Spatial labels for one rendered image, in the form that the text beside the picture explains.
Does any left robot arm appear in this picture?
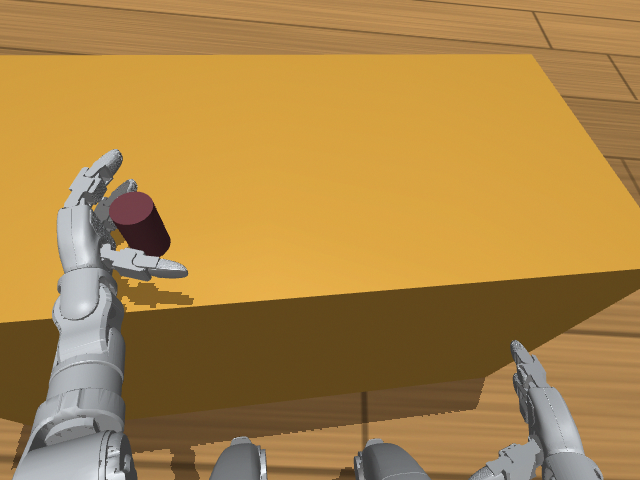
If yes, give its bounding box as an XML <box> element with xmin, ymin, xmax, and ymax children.
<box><xmin>12</xmin><ymin>267</ymin><xmax>138</xmax><ymax>480</ymax></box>

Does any right robot hand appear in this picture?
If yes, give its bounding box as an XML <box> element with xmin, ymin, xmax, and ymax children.
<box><xmin>468</xmin><ymin>340</ymin><xmax>585</xmax><ymax>480</ymax></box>

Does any right robot arm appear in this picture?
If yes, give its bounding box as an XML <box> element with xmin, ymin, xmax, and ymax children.
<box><xmin>542</xmin><ymin>452</ymin><xmax>604</xmax><ymax>480</ymax></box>

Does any can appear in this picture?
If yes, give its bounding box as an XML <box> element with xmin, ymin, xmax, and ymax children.
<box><xmin>109</xmin><ymin>192</ymin><xmax>171</xmax><ymax>257</ymax></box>

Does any left robot hand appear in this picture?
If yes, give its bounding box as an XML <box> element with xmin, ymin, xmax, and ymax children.
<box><xmin>57</xmin><ymin>149</ymin><xmax>188</xmax><ymax>281</ymax></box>

